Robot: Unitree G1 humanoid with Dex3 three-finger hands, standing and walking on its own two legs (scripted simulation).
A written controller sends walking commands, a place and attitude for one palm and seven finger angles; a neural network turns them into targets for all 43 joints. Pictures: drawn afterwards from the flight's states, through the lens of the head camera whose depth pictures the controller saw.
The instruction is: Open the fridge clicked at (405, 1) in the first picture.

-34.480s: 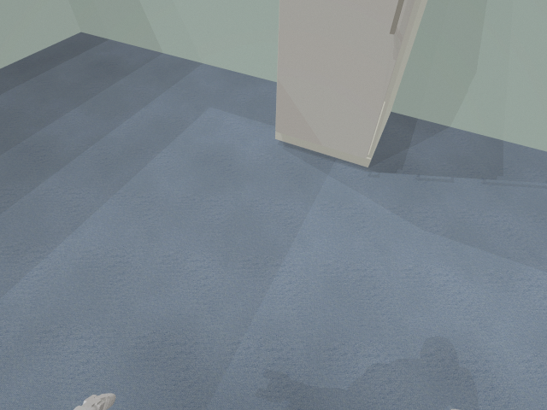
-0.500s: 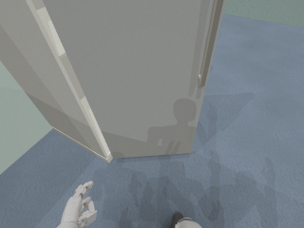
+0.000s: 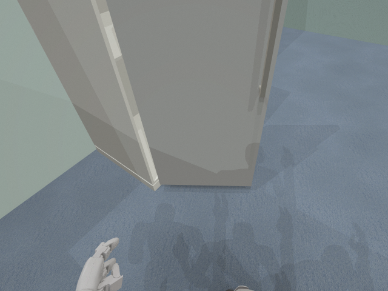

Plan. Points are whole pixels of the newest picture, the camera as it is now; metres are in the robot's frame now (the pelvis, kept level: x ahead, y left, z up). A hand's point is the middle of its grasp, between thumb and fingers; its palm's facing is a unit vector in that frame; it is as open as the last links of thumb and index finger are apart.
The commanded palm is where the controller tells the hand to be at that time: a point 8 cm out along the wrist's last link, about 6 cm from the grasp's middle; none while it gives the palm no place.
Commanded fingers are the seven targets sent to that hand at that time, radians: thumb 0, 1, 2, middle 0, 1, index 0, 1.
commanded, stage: stop stepping back and stand still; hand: right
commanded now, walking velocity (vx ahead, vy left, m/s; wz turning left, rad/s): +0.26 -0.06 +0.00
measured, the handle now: (270, 35) +0.78 -0.22 +0.18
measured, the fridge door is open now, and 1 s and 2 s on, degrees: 56 56 56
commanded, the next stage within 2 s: let the arm hang, fingers relaxed in 1.10 s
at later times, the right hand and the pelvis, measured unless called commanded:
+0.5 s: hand out of the picture +0.14 -0.27 +0.19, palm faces +0.45 +0.71 -0.55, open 7.4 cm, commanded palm +0.09 -0.32 +0.18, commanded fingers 0.00 -0.90 -0.90 0.20 0.30 0.20 0.30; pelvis -0.05 -0.01 -0.01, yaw -1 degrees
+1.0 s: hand out of the picture +0.20 -0.30 +0.18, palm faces +0.43 +0.76 -0.50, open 7.4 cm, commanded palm +0.14 -0.33 +0.18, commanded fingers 0.00 -0.90 -0.90 0.20 0.30 0.20 0.30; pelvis +0.00 -0.03 +0.01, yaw +0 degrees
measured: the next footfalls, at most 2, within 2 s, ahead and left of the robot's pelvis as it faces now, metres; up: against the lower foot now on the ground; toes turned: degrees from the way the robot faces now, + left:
right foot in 0.22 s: +0.00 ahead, -0.18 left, +0.00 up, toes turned -7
left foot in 0.44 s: +0.04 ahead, +0.07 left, +0.00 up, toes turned +3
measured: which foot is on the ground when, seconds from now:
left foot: down 0.00-0.22, up 0.24-0.42, down 0.44-1.00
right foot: up 0.00-0.20, down 0.22-0.44, up 0.46-0.72, down 0.74-1.00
